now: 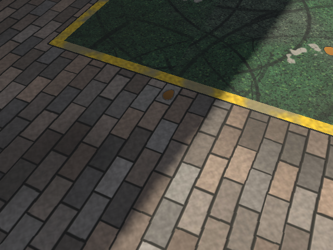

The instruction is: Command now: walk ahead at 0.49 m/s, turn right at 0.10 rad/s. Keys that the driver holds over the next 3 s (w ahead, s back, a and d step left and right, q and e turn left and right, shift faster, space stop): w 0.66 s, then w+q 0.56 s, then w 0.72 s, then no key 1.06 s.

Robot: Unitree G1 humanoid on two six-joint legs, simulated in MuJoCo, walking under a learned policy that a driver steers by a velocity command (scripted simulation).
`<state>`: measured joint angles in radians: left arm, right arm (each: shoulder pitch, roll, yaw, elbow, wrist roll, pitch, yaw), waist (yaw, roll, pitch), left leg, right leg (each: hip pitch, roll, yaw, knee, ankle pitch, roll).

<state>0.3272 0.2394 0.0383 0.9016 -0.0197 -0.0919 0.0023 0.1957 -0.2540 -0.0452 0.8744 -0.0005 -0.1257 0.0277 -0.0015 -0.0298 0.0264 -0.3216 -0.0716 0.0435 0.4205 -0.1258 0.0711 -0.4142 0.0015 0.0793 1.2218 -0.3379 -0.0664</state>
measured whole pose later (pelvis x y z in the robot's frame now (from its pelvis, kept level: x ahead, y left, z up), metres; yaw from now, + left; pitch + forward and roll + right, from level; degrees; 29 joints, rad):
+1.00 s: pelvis +0.56 -0.01 -0.02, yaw +9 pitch +3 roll -1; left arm 0.34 0.27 0.04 0.93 0.01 -0.07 0.01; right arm 0.08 -0.26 -0.05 0.76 0.02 -0.08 0.05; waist 0.04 0.00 0.03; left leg -0.52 -0.04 0.04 0.62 -0.15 0.11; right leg -0.11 -0.02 -0.06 0.86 -0.49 0.01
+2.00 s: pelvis +1.08 +0.15 -0.01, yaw +21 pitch +3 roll -1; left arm 0.39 0.29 0.05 0.89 -0.01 -0.05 0.00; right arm 0.04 -0.25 -0.04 0.66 -0.01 -0.10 0.03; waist 0.08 0.00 0.02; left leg -0.49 0.00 0.02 0.54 -0.09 0.06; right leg -0.08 0.00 0.02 0.64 -0.49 0.00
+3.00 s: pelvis +1.22 +0.19 +0.00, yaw +21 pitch -2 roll +0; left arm 0.12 0.22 0.05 1.02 0.00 0.01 0.03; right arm 0.21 -0.22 -0.03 1.05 -0.01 0.01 -0.04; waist -0.01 0.00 0.05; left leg -0.13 0.01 0.03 0.49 -0.33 0.00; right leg -0.25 0.00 0.01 0.51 -0.23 0.00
